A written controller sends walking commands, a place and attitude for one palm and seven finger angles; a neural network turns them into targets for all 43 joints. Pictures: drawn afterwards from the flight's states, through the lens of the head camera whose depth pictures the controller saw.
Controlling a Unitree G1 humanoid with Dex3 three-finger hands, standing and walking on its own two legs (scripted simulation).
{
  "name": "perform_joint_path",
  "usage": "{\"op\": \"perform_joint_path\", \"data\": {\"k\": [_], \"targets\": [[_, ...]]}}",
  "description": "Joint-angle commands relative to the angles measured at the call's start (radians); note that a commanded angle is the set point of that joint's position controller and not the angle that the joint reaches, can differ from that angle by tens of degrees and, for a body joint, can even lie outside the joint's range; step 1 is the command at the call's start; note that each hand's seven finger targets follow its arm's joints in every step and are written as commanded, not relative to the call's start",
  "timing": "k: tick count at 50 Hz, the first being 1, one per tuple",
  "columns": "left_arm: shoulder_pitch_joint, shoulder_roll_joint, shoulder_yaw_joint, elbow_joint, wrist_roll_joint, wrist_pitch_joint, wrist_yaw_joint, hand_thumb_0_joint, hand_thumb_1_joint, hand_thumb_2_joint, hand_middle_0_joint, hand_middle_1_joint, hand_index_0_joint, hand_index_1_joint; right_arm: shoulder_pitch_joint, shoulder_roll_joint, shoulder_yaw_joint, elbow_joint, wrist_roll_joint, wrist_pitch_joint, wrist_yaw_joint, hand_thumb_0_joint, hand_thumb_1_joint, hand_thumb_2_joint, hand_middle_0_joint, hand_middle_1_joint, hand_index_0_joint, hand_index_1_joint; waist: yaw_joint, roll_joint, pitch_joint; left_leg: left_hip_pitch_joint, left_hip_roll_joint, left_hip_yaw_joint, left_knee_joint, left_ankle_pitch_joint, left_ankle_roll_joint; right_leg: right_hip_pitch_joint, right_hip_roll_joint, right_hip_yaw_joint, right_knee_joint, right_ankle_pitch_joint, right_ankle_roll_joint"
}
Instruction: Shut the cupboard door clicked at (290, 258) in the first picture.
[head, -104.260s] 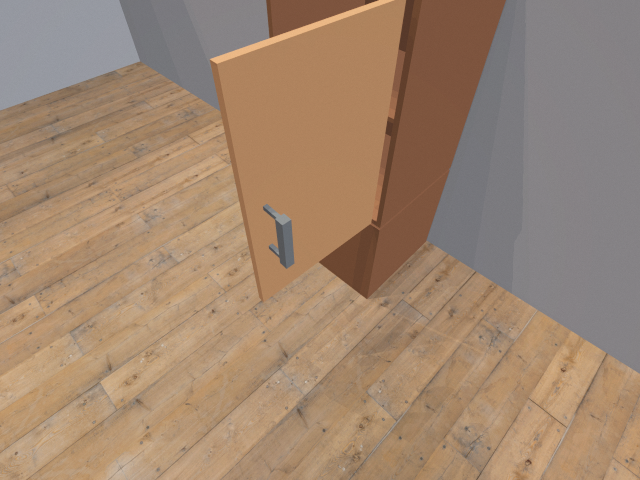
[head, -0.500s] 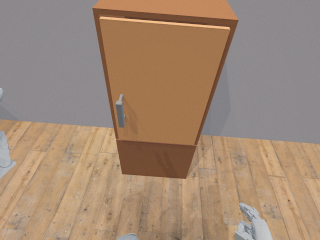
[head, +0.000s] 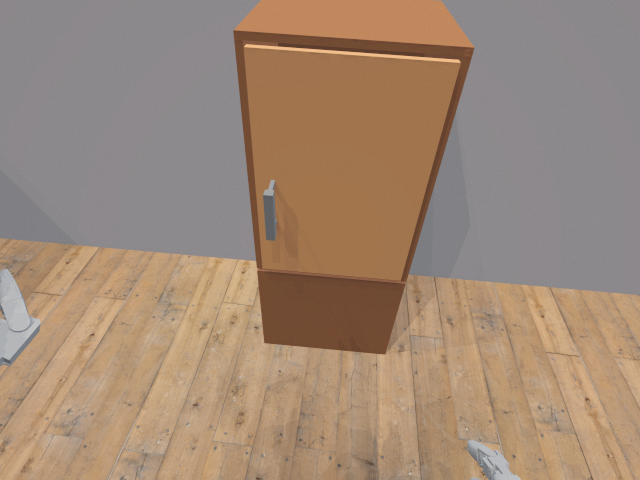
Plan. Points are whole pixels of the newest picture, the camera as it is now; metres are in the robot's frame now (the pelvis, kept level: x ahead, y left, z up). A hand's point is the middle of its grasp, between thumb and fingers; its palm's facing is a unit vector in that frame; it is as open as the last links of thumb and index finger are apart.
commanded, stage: stop stepping back and stand still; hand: left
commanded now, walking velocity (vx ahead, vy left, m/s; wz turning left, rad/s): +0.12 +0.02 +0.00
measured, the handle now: (271, 210) +0.73 +0.16 -0.10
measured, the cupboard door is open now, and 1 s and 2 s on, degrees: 0 0 0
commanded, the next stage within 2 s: let the arm hang, fingers relaxed in 0.54 s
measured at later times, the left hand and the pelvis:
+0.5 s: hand (62, 351) +0.18 +0.25 +0.17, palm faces +0.45 -0.78 -0.43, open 7.4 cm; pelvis -0.02 -0.01 +0.01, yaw -1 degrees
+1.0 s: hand out of the picture +0.01 +0.19 -0.17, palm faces +0.03 -0.99 -0.17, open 7.1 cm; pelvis -0.03 +0.01 +0.00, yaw +3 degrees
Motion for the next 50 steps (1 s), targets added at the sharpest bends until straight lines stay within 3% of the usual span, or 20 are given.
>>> {"op": "perform_joint_path", "data": {"k": [1,2,4,5,13,14,16,18,22,26,31,32,34,38,40,41,43,46,48,50], "targets": [[-0.145,0.173,0.045,-0.090,0.014,-0.010,0.013,0.000,0.900,0.900,-0.200,-0.300,-0.200,-0.300,-0.103,-0.145,-0.052,-0.153,-0.006,-0.023,-0.026,0.000,-0.900,-0.900,0.200,0.300,0.200,0.300,-0.050,-0.102,0.113,0.059,-0.030,0.006,-0.105,-0.069,0.035,-0.173,-0.179,0.209,-0.257,-0.539,-0.043],[-0.166,0.200,0.068,-0.132,0.013,-0.015,0.011,0.000,0.900,0.900,-0.200,-0.300,-0.200,-0.300,-0.117,-0.159,-0.056,-0.162,-0.007,-0.025,-0.031,0.000,-0.900,-0.900,0.200,0.300,0.200,0.300,-0.050,-0.021,0.113,0.075,0.000,-0.060,-0.213,-0.119,0.046,-0.180,-0.127,0.150,-0.157,-0.476,-0.021],[-0.166,0.204,0.084,-0.237,0.019,-0.036,0.013,0.000,0.900,0.900,-0.200,-0.300,-0.200,-0.300,-0.111,-0.161,-0.051,-0.176,-0.005,-0.039,-0.036,0.000,-0.900,-0.900,0.200,0.300,0.200,0.300,-0.042,0.243,0.098,-0.032,0.203,-0.403,-0.552,-0.445,0.119,-0.086,0.013,-0.014,0.239,-0.225,0.058],[-0.176,0.215,0.097,-0.255,0.031,-0.039,0.011,0.000,0.900,0.900,-0.200,-0.300,-0.200,-0.300,-0.133,-0.137,-0.050,-0.185,-0.009,-0.049,-0.038,0.000,-0.900,-0.900,0.200,0.300,0.200,0.300,-0.031,0.276,0.108,-0.104,0.246,-0.434,-0.600,-0.477,0.146,-0.050,-0.002,0.005,0.375,-0.173,0.063],[0.008,0.177,0.088,-0.221,0.035,-0.029,0.015,0.000,0.900,0.900,-0.200,-0.300,-0.200,-0.300,-0.107,-0.141,-0.053,-0.170,-0.011,-0.068,-0.018,0.000,-0.900,-0.900,0.200,0.300,0.200,0.300,-0.023,0.234,0.099,-0.161,0.102,-0.083,-0.418,-0.265,0.054,0.257,0.004,-0.111,-0.091,-0.164,0.028],[-0.005,0.183,0.093,-0.206,0.034,-0.030,0.015,0.000,0.900,0.900,-0.200,-0.300,-0.200,-0.300,-0.103,-0.144,-0.055,-0.166,-0.012,-0.063,-0.017,0.000,-0.900,-0.900,0.200,0.300,0.200,0.300,-0.024,0.178,0.095,-0.170,0.078,-0.052,-0.330,-0.195,0.045,0.274,-0.036,-0.045,-0.152,-0.170,0.003],[-0.048,0.221,0.121,-0.167,0.026,-0.034,0.015,0.000,0.900,0.900,-0.200,-0.300,-0.200,-0.300,-0.093,-0.142,-0.062,-0.160,-0.015,-0.047,-0.013,0.000,-0.900,-0.900,0.200,0.300,0.200,0.300,-0.019,-0.077,0.091,-0.222,-0.012,0.036,0.050,0.008,0.013,0.213,-0.288,0.354,-0.327,-0.222,-0.119],[-0.097,0.206,0.102,-0.130,0.010,-0.046,0.019,0.000,0.900,0.900,-0.200,-0.300,-0.200,-0.300,-0.087,-0.141,-0.076,-0.140,0.004,-0.051,-0.005,0.000,-0.900,-0.900,0.200,0.300,0.200,0.300,-0.019,-0.139,0.027,-0.278,-0.027,0.000,0.283,-0.002,-0.008,0.298,-0.388,0.401,-0.304,0.075,-0.140],[-0.028,0.209,0.119,-0.113,0.010,-0.063,0.015,0.000,0.900,0.900,-0.200,-0.300,-0.200,-0.300,-0.115,-0.134,-0.063,-0.150,0.006,-0.037,-0.008,0.000,-0.900,-0.900,0.200,0.300,0.200,0.300,-0.017,-0.049,0.031,-0.194,0.008,0.010,0.130,0.085,-0.005,0.280,-0.319,0.181,-0.180,0.393,-0.115],[-0.043,0.203,0.102,-0.173,0.004,-0.073,0.013,0.000,0.900,0.900,-0.200,-0.300,-0.200,-0.300,-0.140,-0.128,-0.063,-0.164,0.003,-0.041,-0.015,0.000,-0.900,-0.900,0.200,0.300,0.200,0.300,-0.002,-0.101,0.066,-0.032,-0.025,0.067,-0.069,0.171,0.014,0.193,-0.282,0.153,-0.210,0.262,-0.061],[-0.014,0.224,0.127,-0.273,-0.006,-0.084,0.010,0.000,0.900,0.900,-0.200,-0.300,-0.200,-0.300,-0.132,-0.159,-0.079,-0.189,0.010,-0.047,-0.024,0.000,-0.900,-0.900,0.200,0.300,0.200,0.300,0.001,0.090,-0.009,0.195,0.059,-0.027,-0.233,0.504,0.053,0.152,-0.144,0.076,-0.072,0.217,0.050],[-0.014,-0.007,-0.360,0.509,0.075,0.030,-0.124,0.000,0.900,0.900,-0.200,-0.300,-0.200,-0.300,-0.195,-0.297,-0.104,-0.048,0.014,-0.118,0.055,0.000,-0.900,-0.900,0.200,0.300,0.200,0.300,-0.061,0.106,0.049,0.183,0.116,-0.104,-0.137,0.807,0.065,0.007,-0.146,-0.040,0.135,0.241,0.027],[-0.060,-0.006,-0.299,0.544,0.068,0.190,-0.165,0.000,0.900,0.900,-0.200,-0.300,-0.200,-0.300,-0.113,-0.307,-0.100,-0.019,-0.003,0.002,0.056,0.000,-0.900,-0.900,0.200,0.300,0.200,0.300,-0.024,0.218,0.033,0.126,0.182,-0.167,-0.218,1.039,0.146,0.013,-0.090,-0.014,0.226,-0.236,0.046],[-0.141,0.000,-0.340,0.748,0.067,0.184,-0.174,0.000,0.900,0.900,-0.200,-0.300,-0.200,-0.300,-0.106,-0.291,-0.077,-0.004,-0.035,0.034,0.047,0.000,-0.900,-0.900,0.200,0.300,0.200,0.300,-0.002,-0.058,-0.041,0.156,0.190,-0.214,-0.218,0.826,0.180,0.036,-0.078,0.019,0.182,-0.272,0.034],[-0.142,0.045,-0.339,0.875,0.070,0.179,-0.177,0.000,0.900,0.900,-0.200,-0.300,-0.200,-0.300,-0.149,-0.282,-0.072,0.002,-0.017,0.051,0.048,0.000,-0.900,-0.900,0.200,0.300,0.200,0.300,0.025,-0.141,-0.085,0.077,0.097,-0.128,-0.157,0.561,0.108,0.201,-0.099,0.054,-0.034,-0.002,0.022],[-0.167,0.076,-0.340,0.925,0.071,0.176,-0.177,0.000,0.900,0.900,-0.200,-0.300,-0.200,-0.300,-0.157,-0.245,-0.067,0.008,-0.008,0.060,0.050,0.000,-0.900,-0.900,0.200,0.300,0.200,0.300,0.018,-0.199,-0.070,0.022,0.015,-0.071,-0.118,0.348,0.056,0.205,-0.184,0.173,-0.126,0.034,-0.008],[-0.248,0.058,-0.367,1.026,0.064,0.187,-0.180,0.000,0.900,0.900,-0.200,-0.300,-0.200,-0.300,-0.102,-0.167,-0.051,0.070,-0.013,0.094,0.060,0.000,-0.900,-0.900,0.200,0.300,0.200,0.300,-0.043,-0.132,0.033,0.093,-0.054,-0.011,-0.051,0.041,0.005,-0.048,-0.332,0.265,-0.258,-0.229,-0.102],[-0.321,0.012,-0.381,1.133,0.063,0.198,-0.172,0.000,0.900,0.900,-0.200,-0.300,-0.200,-0.300,-0.075,-0.152,-0.052,0.142,-0.029,0.120,0.053,0.000,-0.900,-0.900,0.200,0.300,0.200,0.300,-0.059,-0.059,0.133,0.179,-0.043,-0.015,-0.075,0.172,0.011,-0.148,-0.230,0.207,-0.255,-0.233,-0.085],[-0.268,-0.024,-0.390,1.221,0.056,0.188,-0.170,0.000,0.900,0.900,-0.200,-0.300,-0.200,-0.300,-0.055,-0.152,-0.045,0.181,-0.026,0.104,0.048,0.000,-0.900,-0.900,0.200,0.300,0.200,0.300,-0.046,0.073,0.080,0.190,0.021,-0.081,-0.207,0.339,0.025,-0.031,-0.153,0.124,-0.157,-0.064,-0.026],[-0.187,-0.068,-0.383,1.300,0.054,0.194,-0.162,0.000,0.900,0.900,-0.200,-0.300,-0.200,-0.300,-0.059,-0.160,-0.047,0.217,-0.028,0.098,0.038,0.000,-0.900,-0.900,0.200,0.300,0.200,0.300,-0.010,0.159,0.058,0.098,0.061,-0.124,-0.298,0.214,0.044,0.114,-0.117,0.083,-0.158,-0.102,-0.009]]}}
